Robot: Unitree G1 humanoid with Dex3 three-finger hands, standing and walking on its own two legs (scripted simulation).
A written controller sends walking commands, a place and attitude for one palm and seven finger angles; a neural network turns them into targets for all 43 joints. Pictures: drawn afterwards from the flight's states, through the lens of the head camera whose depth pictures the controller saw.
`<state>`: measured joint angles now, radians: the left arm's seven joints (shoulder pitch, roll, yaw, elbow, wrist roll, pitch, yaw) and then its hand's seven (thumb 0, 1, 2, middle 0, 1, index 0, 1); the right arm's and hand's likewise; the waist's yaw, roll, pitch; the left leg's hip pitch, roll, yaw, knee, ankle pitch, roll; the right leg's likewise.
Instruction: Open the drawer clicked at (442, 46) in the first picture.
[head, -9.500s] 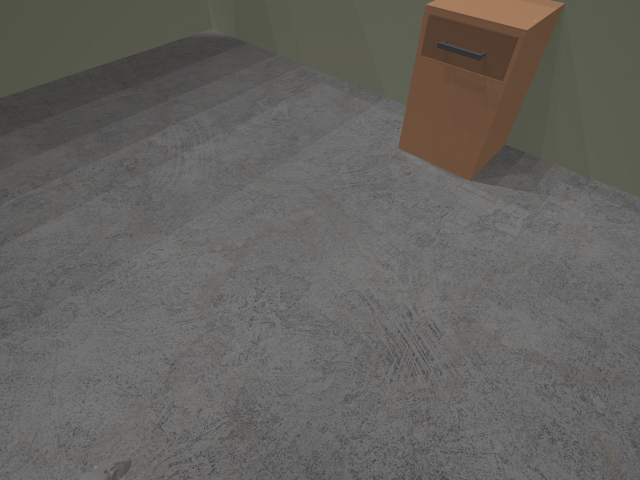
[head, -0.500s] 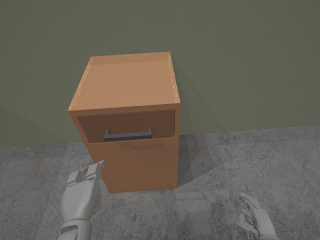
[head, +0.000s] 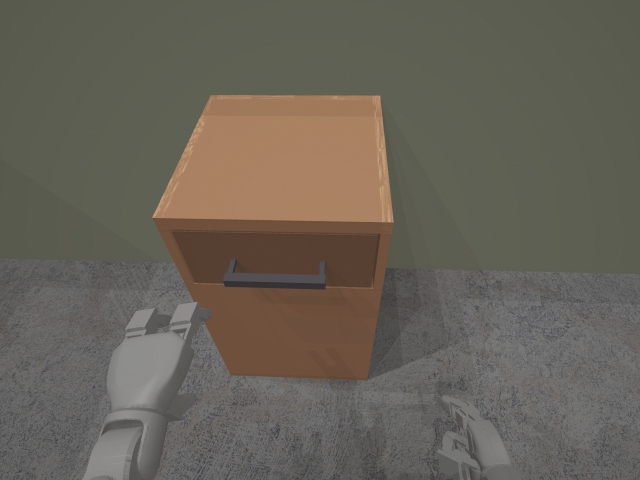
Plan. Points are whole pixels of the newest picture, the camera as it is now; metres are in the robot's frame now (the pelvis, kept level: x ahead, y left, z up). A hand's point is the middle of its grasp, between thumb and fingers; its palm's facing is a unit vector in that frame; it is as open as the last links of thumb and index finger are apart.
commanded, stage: raise the hand with hooked fingers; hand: left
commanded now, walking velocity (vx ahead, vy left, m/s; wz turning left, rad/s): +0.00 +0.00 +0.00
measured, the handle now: (276, 272) +0.51 +0.16 -0.14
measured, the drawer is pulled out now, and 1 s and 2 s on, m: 0.00 0.00 0.00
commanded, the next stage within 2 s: move the hooked fingers above the handle in 1.04 s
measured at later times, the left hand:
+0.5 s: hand (181, 290) +0.31 +0.22 +0.08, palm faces +0.08 -0.09 -0.99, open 13.6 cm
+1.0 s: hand (184, 285) +0.31 +0.21 +0.09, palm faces +0.05 -0.09 -0.99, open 13.8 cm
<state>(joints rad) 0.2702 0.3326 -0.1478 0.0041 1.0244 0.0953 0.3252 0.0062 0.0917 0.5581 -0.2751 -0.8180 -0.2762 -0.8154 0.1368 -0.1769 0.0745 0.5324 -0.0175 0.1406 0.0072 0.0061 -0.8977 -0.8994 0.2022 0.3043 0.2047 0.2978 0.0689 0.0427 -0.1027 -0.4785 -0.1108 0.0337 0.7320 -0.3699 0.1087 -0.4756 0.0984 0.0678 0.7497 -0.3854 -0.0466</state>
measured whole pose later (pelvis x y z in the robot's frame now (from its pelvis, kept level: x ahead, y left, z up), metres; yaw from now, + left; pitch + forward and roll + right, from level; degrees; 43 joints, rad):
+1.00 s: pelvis +0.01 -0.02 +0.02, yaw +1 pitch +5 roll +0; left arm -0.03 0.47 -0.08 0.08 0.94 -0.02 0.15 0.00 -0.49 0.31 -0.32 -1.20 -0.32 -1.20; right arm 0.16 -0.25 -0.01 0.60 0.03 0.17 -0.02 0.01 -0.90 -0.90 0.20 0.30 0.20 0.30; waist 0.06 0.05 -0.06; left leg -0.32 -0.09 0.00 0.52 -0.28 0.08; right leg -0.32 0.11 0.06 0.53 -0.29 -0.08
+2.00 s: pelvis +0.01 -0.02 -0.01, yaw +0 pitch +16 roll +0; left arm -0.43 0.30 -0.15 0.74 1.08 0.09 0.46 0.01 -0.49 0.31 -0.32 -1.20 -0.32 -1.20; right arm 0.23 -0.25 -0.05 0.64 0.01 0.19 0.02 0.00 -0.90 -0.90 0.20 0.30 0.20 0.30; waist -0.03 0.05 -0.17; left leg -0.65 -0.09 0.02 0.77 -0.38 0.08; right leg -0.65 0.12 0.05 0.77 -0.39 -0.07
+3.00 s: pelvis -0.02 -0.04 -0.04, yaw +0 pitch +25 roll +0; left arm -0.84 0.30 -0.08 1.23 1.06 0.21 0.54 0.01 -0.49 0.31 -0.34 -1.22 -0.38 -1.24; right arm 0.28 -0.20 0.02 0.68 0.00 0.09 0.00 0.00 -0.90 -0.90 0.20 0.30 0.20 0.30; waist -0.18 0.05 -0.20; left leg -1.00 -0.06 0.02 0.99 -0.42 0.06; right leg -0.99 0.15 0.01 0.98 -0.41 -0.10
